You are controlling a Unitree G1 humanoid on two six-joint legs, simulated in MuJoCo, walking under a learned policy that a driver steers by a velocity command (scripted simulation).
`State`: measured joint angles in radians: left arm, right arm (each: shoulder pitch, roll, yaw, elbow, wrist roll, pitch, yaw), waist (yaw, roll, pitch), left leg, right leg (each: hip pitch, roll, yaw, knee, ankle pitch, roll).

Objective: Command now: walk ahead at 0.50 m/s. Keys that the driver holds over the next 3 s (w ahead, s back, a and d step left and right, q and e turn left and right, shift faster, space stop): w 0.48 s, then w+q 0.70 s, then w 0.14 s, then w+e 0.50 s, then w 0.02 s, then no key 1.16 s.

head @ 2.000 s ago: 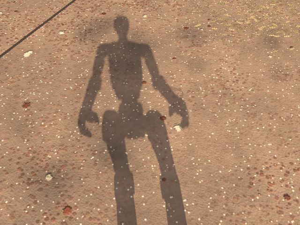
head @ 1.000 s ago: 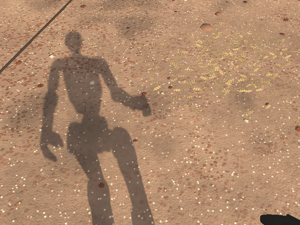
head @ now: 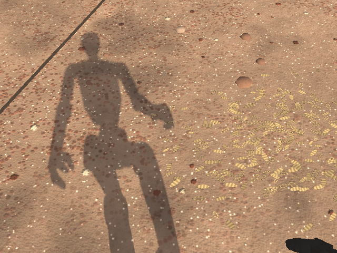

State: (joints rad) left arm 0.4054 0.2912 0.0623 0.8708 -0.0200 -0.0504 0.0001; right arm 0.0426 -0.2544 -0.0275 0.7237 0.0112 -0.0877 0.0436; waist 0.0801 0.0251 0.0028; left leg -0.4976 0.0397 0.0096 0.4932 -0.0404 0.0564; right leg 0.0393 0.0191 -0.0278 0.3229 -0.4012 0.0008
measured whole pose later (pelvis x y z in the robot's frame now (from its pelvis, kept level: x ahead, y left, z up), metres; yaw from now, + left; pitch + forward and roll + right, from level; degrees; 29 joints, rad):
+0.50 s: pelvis +0.25 +0.00 +0.01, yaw +0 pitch +2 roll +2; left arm 0.05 0.25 0.04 0.75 -0.01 -0.07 -0.04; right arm 0.38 -0.28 -0.05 0.91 0.02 -0.06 0.00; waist -0.09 -0.04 0.01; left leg 0.04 -0.04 0.04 0.23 -0.32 0.02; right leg -0.58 -0.07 0.01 0.54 0.01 -0.02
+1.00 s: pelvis +0.51 -0.02 +0.01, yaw +14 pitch +1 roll -2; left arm 0.30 0.26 0.07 0.91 0.00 -0.08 0.01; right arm 0.13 -0.26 -0.07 0.79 0.02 -0.02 0.04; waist 0.06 0.03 0.03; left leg -0.65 0.10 0.00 0.70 0.01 0.04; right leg 0.08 0.02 -0.26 0.21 -0.30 -0.01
